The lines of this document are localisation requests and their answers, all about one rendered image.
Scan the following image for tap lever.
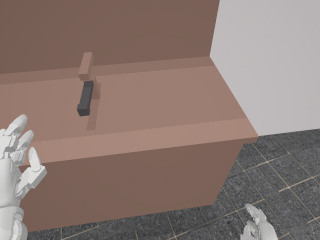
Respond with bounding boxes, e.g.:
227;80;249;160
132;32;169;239
77;81;94;117

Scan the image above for robot left forearm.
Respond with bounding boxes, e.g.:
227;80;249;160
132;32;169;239
0;205;28;240

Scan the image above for counter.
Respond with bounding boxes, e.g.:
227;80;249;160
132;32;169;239
0;0;259;232

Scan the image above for left robot hand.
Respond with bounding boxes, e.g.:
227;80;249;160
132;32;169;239
0;114;47;207

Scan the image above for right robot hand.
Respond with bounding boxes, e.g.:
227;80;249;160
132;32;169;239
240;203;278;240

